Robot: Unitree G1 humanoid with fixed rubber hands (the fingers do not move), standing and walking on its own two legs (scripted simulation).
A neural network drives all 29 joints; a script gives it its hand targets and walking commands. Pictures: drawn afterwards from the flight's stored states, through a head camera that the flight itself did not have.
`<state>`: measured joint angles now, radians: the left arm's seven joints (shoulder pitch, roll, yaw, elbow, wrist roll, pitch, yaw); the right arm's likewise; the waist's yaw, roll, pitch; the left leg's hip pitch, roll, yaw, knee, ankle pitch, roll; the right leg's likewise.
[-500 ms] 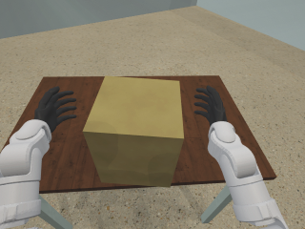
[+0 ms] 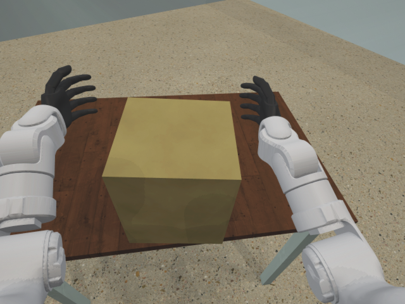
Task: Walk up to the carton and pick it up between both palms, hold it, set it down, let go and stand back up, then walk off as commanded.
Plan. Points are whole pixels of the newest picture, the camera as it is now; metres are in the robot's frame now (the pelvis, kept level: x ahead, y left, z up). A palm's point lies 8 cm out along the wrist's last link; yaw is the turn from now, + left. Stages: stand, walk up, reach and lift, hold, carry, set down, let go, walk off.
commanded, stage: reach and lift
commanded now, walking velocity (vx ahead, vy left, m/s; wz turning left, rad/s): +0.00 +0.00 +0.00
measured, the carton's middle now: (177, 174) +0.38 +0.04 +0.04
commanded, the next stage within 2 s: none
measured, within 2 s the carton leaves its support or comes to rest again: neither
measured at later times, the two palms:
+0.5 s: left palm (90, 142) +0.43 +0.21 +0.11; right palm (267, 154) +0.38 -0.15 +0.10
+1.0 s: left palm (100, 148) +0.43 +0.20 +0.08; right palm (260, 157) +0.39 -0.14 +0.08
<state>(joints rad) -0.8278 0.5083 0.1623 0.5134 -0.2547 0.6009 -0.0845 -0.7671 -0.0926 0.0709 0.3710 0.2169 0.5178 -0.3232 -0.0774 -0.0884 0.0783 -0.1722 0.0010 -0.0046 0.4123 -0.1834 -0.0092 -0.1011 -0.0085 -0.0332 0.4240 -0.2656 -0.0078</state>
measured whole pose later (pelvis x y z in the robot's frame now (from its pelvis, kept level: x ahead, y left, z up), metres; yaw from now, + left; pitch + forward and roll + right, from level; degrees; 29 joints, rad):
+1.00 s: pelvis +0.00 +0.01 +0.00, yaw +0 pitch +5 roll +0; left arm -0.82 0.27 0.12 0.96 -0.12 0.11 -0.06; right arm -0.61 -0.09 0.07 0.73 0.22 0.02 -0.28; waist -0.04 -0.09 -0.01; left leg -0.34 0.00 0.00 0.44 -0.18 -0.01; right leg -0.25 -0.01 -0.03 0.42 -0.25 0.00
